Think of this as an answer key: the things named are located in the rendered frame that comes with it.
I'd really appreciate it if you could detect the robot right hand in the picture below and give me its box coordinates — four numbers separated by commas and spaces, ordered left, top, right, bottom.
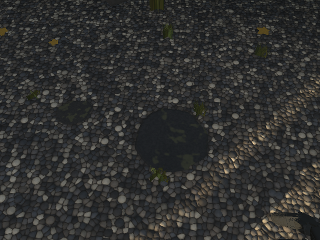
271, 211, 320, 240

